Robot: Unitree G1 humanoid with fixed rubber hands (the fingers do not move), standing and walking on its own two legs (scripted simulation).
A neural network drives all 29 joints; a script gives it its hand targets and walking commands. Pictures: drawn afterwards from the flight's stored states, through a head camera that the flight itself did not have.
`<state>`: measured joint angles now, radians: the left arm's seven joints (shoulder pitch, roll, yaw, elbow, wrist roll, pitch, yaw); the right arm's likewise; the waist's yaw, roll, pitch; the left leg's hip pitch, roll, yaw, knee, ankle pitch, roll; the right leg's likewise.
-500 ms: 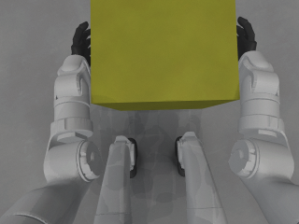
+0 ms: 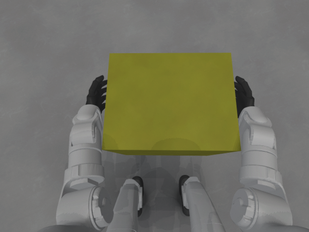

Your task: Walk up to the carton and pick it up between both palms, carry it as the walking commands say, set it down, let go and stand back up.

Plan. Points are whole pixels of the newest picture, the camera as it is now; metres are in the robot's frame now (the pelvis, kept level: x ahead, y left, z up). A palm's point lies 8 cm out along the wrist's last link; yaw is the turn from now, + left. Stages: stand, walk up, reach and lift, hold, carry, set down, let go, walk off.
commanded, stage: reach and lift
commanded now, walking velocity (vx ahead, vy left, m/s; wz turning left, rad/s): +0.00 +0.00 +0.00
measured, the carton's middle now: (167, 114) +0.40 -0.03 -0.13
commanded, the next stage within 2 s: none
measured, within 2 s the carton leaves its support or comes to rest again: neither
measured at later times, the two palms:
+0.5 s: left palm (80, 108) +0.38 +0.16 +0.02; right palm (261, 109) +0.36 -0.22 +0.02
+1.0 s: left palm (64, 112) +0.36 +0.17 +0.08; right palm (281, 110) +0.34 -0.22 +0.08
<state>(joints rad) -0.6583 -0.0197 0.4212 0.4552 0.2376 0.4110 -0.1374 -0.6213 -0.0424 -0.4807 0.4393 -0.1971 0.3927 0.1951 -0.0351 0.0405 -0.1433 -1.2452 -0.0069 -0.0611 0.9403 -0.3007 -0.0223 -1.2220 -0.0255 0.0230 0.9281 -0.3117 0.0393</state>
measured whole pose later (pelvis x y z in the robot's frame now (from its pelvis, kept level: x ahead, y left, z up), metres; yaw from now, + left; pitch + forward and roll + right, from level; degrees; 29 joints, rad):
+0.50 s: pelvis +0.01 +0.00 +0.05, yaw +0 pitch +22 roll +0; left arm -0.51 -0.05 0.43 0.42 0.29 0.43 -0.18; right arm -0.49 0.00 -0.45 0.40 -0.25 0.43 0.21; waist -0.03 0.03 -0.07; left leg -0.82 0.00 -0.04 0.65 -0.21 -0.02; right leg -0.81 -0.02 0.03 0.64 -0.22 0.04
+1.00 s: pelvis +0.04 -0.01 +0.08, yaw -1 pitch +8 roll +0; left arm -0.32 -0.05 0.31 0.33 0.28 0.50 -0.17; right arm -0.29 0.02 -0.38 0.29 -0.24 0.51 0.20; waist -0.01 0.01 -0.01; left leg -0.36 0.01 -0.03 0.38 -0.16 -0.02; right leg -0.36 -0.03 0.04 0.39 -0.17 0.03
